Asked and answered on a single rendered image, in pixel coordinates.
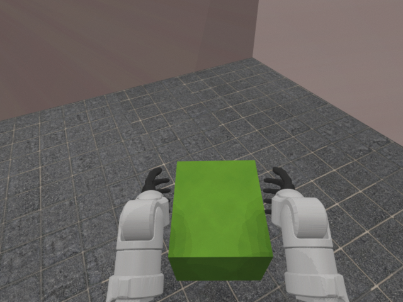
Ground robot left forearm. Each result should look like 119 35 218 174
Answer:
106 190 169 302

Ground robot left hand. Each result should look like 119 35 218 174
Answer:
141 167 171 213

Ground robot right forearm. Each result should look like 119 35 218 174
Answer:
271 189 349 302

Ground carton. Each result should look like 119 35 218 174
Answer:
168 160 273 281

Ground robot right hand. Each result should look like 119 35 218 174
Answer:
263 167 295 214

